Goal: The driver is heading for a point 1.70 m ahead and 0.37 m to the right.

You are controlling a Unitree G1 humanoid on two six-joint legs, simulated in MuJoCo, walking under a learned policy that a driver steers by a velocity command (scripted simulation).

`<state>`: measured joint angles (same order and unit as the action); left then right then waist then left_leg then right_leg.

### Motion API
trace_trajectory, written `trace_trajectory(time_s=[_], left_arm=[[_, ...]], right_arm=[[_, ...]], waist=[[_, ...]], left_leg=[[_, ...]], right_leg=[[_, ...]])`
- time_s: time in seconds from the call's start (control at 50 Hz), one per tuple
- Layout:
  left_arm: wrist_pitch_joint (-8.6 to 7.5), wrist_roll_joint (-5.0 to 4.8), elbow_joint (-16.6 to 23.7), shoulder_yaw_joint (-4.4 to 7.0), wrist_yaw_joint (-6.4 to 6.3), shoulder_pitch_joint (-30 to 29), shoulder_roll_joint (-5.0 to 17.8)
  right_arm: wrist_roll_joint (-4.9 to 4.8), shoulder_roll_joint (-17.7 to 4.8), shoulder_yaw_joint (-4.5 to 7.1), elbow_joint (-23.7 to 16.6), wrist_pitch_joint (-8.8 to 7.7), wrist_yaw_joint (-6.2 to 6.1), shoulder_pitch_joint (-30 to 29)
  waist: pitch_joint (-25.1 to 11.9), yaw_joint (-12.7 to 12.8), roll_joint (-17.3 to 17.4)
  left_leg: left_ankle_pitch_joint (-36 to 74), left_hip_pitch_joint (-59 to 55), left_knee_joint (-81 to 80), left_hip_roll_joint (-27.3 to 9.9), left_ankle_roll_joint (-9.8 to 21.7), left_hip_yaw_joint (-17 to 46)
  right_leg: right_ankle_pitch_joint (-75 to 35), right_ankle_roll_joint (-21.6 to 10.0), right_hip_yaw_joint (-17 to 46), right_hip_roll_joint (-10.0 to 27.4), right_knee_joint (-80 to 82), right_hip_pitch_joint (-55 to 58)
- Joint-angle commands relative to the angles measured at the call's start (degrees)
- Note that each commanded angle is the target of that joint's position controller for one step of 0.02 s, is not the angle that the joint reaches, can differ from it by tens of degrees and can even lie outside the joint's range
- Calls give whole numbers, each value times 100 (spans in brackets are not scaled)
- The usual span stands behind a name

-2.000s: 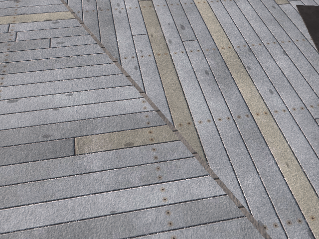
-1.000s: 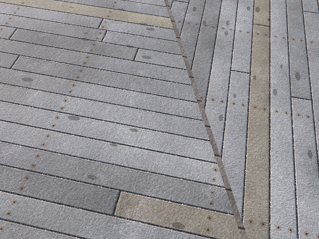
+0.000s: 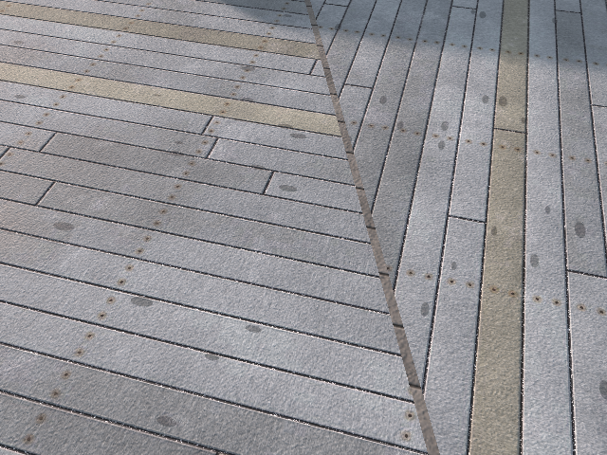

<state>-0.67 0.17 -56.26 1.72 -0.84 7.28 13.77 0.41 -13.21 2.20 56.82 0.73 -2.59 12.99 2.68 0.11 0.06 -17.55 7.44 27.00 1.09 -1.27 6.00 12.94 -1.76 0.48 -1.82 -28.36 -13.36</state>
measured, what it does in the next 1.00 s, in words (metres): walks ahead: right foot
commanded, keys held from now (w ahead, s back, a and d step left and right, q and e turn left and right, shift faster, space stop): no key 0.18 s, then w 0.30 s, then w+e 0.52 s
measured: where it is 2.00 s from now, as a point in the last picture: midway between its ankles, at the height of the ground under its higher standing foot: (402, 337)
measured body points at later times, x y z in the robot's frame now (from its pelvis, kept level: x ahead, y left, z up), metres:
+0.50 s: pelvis +0.04 +0.03 +0.00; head +0.04 +0.05 +0.45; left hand +0.11 +0.29 -0.15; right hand +0.01 -0.23 -0.14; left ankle -0.01 +0.13 -0.74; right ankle +0.02 -0.09 -0.70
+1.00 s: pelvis +0.28 -0.05 -0.01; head +0.32 -0.06 +0.44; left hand +0.48 +0.17 -0.13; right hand +0.27 -0.33 -0.14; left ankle +0.20 +0.12 -0.63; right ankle +0.33 -0.13 -0.74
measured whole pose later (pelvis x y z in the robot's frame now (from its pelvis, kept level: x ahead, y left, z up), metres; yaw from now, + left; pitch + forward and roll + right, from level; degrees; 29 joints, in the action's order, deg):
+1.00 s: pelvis +0.28 -0.05 -0.01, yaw -14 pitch +1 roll -1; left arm -3.9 -0.7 -49.7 3.7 2.5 7.4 15.3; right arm -0.9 -14.3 2.1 53.1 -8.1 -0.9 16.1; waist 3.1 -0.5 0.6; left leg -20.3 21.7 71.8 -3.7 0.7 2.5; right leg 8.3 -5.6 -1.2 -6.1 -28.3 -20.7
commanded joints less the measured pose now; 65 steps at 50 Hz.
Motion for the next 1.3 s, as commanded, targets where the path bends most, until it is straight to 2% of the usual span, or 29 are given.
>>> trace_trajectory(time_s=[0.02,0.18,0.22,0.26,0.32,0.38,0.4,0.42,0.44,0.46,0.5,0.58,0.68,0.76,0.8,0.84,0.86,0.88,0.9,0.92,0.94,0.96,0.98,1.0,1.04,1.1,1.16,1.24,1.3], left_arm=[[-53,-4,154,113,-35,-142,657],[-25,-14,-85,87,-65,-36,631],[3,-39,-188,102,-88,95,669],[4,-93,-224,172,-103,259,877],[-117,-131,-261,267,-85,598,1100],[-166,-196,34,252,-33,-119,1019],[-156,-230,163,225,-14,-434,917],[-176,-216,253,166,1,-560,667],[-248,-202,382,79,28,-639,307],[-344,-253,519,128,25,-754,494],[-449,-301,320,181,93,-280,670],[-452,-191,305,193,192,-430,444],[-351,-175,755,45,293,-1256,157],[-337,-189,1077,5,429,-1624,250],[-359,-171,1172,72,491,-1504,415],[-347,-197,974,299,515,-403,801],[-300,-236,733,491,460,531,1124],[-216,-204,647,655,326,1364,1619],[-205,-186,707,629,302,1421,1801],[-256,-124,659,499,283,1327,1324],[-324,-112,701,435,273,1021,1078],[-411,-105,829,393,315,598,992],[-433,-57,944,343,322,223,843],[-446,1,1041,326,312,27,810],[-449,-75,1060,310,258,65,782],[-444,-91,1041,373,105,465,1032],[-397,-129,986,383,32,806,1049],[-376,-169,759,341,17,1340,951],[-313,-122,694,362,-6,1508,1027]], right_arm=[[-1,-585,102,-62,-70,-18,150],[-6,-505,53,208,-113,-17,272],[-31,-423,32,307,-107,-27,411],[-62,-451,35,214,-149,-37,328],[-110,-301,-4,136,-342,47,302],[-114,-190,10,342,-460,135,806],[-92,-165,21,485,-476,140,1100],[-43,-383,88,644,-484,126,1552],[-88,-887,215,752,-507,131,2153],[-9,-1213,266,687,-569,180,2044],[-56,-695,142,454,-697,174,1426],[7,-422,59,396,-688,172,1505],[23,-700,89,317,-654,84,1527],[-63,-834,137,337,-629,94,1651],[-78,-963,178,260,-574,95,1518],[-43,-1120,223,131,-463,57,1343],[-18,-1133,208,22,-444,41,1314],[49,-906,125,-228,-530,71,1381],[7,-197,-108,-420,-773,176,1615],[-194,-702,43,-556,-989,243,936],[-326,-928,100,-740,-1083,247,512],[-218,-943,131,-755,-1122,178,323],[-117,-940,205,-770,-1064,119,383],[-83,-897,222,-799,-978,106,481],[-19,-740,231,-904,-830,104,468],[83,-716,232,-1271,-765,78,-345],[54,-499,134,-1476,-815,155,-1011],[-49,-602,103,-1689,-885,300,-1553],[-53,-827,146,-1825,-930,359,-1606]], waist=[[-136,3,-54],[-95,25,-24],[-138,30,-148],[120,83,-456],[251,104,-927],[326,-390,-774],[384,-580,-605],[264,-688,70],[45,-789,1370],[510,-728,1590],[682,-295,789],[350,-332,550],[527,-479,561],[721,-466,524],[495,-243,611],[-320,415,809],[-862,848,712],[-1527,975,-200],[-2484,563,-1410],[-2093,788,-893],[-1287,654,-652],[-807,388,65],[-641,78,140],[-523,-110,-27],[-306,-237,-146],[-23,-46,-201],[-50,232,-332],[-89,502,-392],[-109,418,-478]], left_leg=[[814,441,-427,-149,85,46],[749,514,-473,-134,77,-13],[-359,616,-315,56,137,-234],[-1300,1132,157,156,271,-398],[-824,1443,1218,-30,357,-603],[-627,259,562,-197,626,-669],[-438,-383,-109,-103,697,-679],[-670,-948,-634,-487,805,49],[-1968,-1440,-1680,-1567,1249,1865],[-2596,-1056,-2155,-2247,1702,3211],[-1823,-1203,-2024,-2019,1448,2417],[662,-1372,-2039,-1535,964,622],[1436,-511,-2250,-1320,909,-582],[1944,-839,-2152,-1586,861,-951],[3885,-1210,-1515,-1663,749,-1198],[6191,-1225,130,-1614,565,-1478],[6045,-516,1413,-1434,383,-1549],[3772,1467,3424,-979,104,-1579],[-1224,3022,5365,246,-104,-732],[-1072,3617,5771,-113,123,166],[-636,3843,5566,-380,285,12],[-275,3447,5000,-617,322,-12],[-39,3116,4562,-787,296,-43],[-1,2710,4356,-875,259,25],[28,2529,3796,-926,103,-77],[1062,2715,2471,-763,-137,-276],[2319,2281,921,-466,-139,-387],[2684,2168,272,-362,-29,-330],[1850,2286,11,-317,202,-308]], right_leg=[[-335,-151,493,428,604,322],[-238,-165,482,391,643,323],[1282,-228,491,315,768,283],[2889,-498,1020,626,1073,66],[3648,-1095,2536,1676,1852,-58],[2996,-884,1985,1488,1817,-1103],[2572,-643,1362,1068,1423,-1543],[1989,-372,697,570,296,-2010],[1430,-22,-287,-92,-1550,-2710],[1762,-84,9,14,-2415,-3406],[944,-185,347,452,-3132,-3839],[-274,-110,288,629,-2790,-3591],[-1282,51,-174,485,-1405,-2727],[-1206,-220,-371,456,-771,-2424],[-797,-449,-616,227,-647,-1999],[-580,-700,-909,-240,-661,-519],[-713,-904,-683,-304,-517,930],[59,-1443,1410,897,-313,2915],[1240,-2434,4830,2298,1015,3964],[1252,-2050,4549,2041,1361,3702],[737,-1780,3558,1835,1355,2888],[-419,-1568,2808,1518,1347,1837],[-544,-1506,2368,1325,1500,1127],[-657,-1563,2267,1213,1667,511],[-832,-1588,1920,1070,1848,-81],[-943,-1459,1568,826,1946,-491],[-944,-1153,1224,574,1787,-527],[-817,-1075,1509,884,1492,182],[-1396,-993,1865,1243,1002,1041]])
Next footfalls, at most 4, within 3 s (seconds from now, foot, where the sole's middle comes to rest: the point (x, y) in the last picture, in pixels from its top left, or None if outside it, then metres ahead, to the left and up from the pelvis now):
0.86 right None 0.37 -0.14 -0.77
1.36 left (335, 372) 0.71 -0.04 -0.77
1.88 right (462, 309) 0.89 -0.37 -0.77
2.44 left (398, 209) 1.24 -0.24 -0.77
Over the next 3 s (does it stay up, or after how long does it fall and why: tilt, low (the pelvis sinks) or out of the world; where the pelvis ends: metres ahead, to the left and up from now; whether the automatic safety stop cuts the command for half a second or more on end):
stays up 1.38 -0.37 -0.01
